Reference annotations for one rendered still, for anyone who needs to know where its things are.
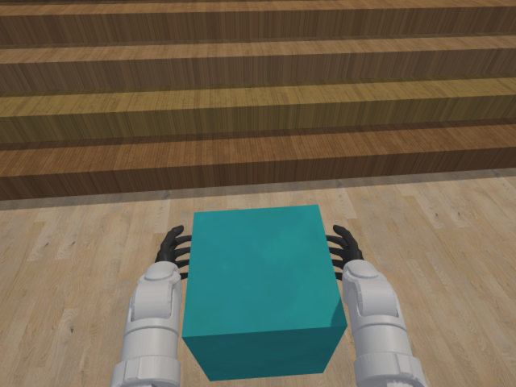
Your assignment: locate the robot right forearm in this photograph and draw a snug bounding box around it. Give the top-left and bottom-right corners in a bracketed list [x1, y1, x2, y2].
[342, 260, 428, 387]

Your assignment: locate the robot left hand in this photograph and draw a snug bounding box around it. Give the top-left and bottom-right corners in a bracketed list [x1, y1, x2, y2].
[155, 225, 192, 280]

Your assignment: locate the carton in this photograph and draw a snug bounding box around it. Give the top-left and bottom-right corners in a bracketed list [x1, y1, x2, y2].
[181, 205, 347, 381]

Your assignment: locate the robot right hand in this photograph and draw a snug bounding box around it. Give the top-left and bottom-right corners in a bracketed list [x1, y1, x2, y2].
[326, 225, 364, 280]

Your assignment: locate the robot left forearm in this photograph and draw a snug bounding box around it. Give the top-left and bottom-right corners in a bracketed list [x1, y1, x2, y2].
[110, 261, 182, 387]

